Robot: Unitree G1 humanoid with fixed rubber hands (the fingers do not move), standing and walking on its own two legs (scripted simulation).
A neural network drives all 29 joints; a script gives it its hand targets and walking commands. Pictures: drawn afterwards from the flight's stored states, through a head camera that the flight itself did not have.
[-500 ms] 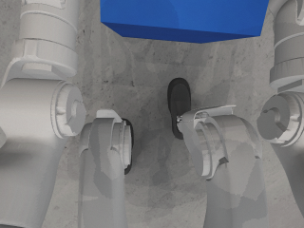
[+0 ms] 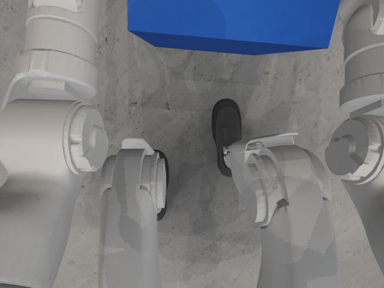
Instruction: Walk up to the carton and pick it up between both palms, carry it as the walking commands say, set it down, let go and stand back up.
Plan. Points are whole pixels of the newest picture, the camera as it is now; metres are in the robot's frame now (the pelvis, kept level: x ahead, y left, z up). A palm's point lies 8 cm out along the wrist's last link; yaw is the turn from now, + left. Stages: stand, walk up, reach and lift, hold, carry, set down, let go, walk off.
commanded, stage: set down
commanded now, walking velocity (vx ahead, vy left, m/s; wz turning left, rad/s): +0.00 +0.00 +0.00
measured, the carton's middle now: out of the picture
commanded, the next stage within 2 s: let go in 1.86 s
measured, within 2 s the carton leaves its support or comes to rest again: neither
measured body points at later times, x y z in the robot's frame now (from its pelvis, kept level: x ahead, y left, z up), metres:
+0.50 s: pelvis +0.00 +0.00 +0.00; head +0.39 +0.00 +0.21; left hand +0.61 +0.13 -0.19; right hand +0.55 -0.25 -0.19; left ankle +0.08 +0.10 -0.37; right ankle +0.19 -0.11 -0.37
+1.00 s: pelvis +0.00 -0.01 +0.02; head +0.37 -0.01 +0.27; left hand +0.63 +0.14 -0.08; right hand +0.58 -0.27 -0.09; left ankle +0.08 +0.10 -0.37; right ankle +0.19 -0.11 -0.37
